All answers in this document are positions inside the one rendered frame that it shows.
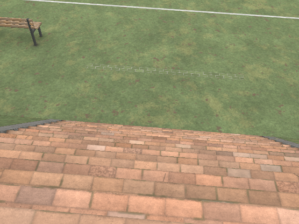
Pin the stairs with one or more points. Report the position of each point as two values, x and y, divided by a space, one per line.
153 173

